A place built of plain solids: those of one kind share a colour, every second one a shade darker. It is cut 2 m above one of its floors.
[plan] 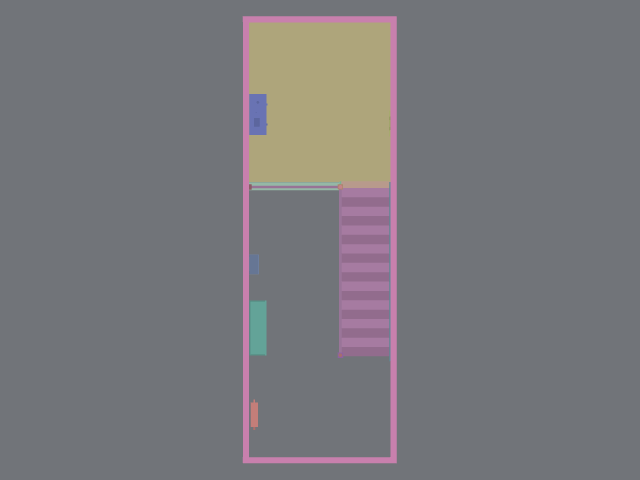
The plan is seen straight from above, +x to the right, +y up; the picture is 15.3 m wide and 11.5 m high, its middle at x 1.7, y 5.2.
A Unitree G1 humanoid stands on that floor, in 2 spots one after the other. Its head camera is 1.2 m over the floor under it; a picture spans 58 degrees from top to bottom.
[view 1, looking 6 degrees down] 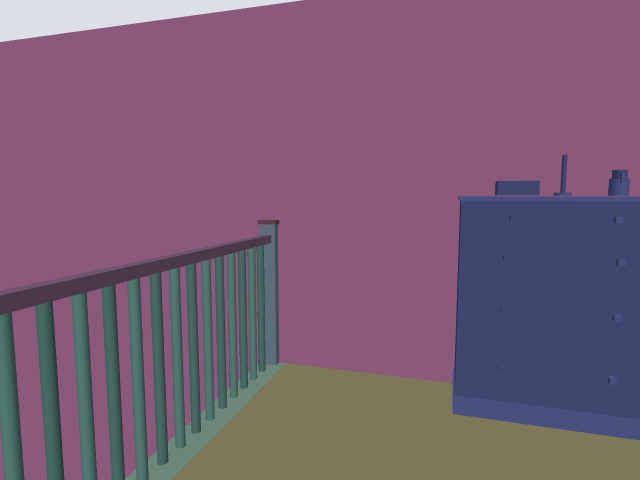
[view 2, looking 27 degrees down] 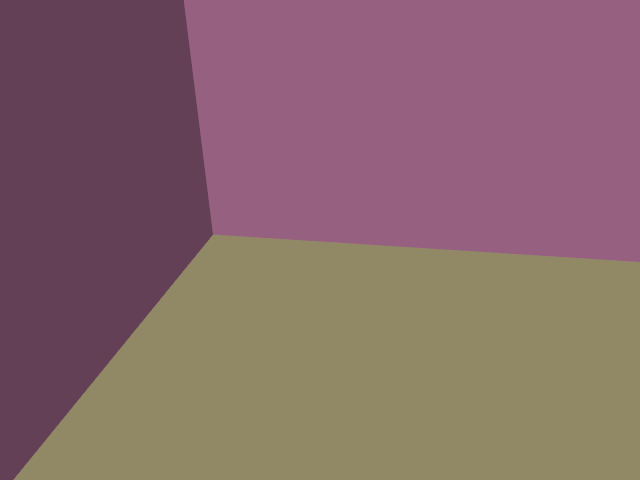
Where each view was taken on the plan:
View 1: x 2.79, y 7.69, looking -163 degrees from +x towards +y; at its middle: wall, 2.93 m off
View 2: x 1.08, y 9.41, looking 8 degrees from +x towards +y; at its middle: wall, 2.62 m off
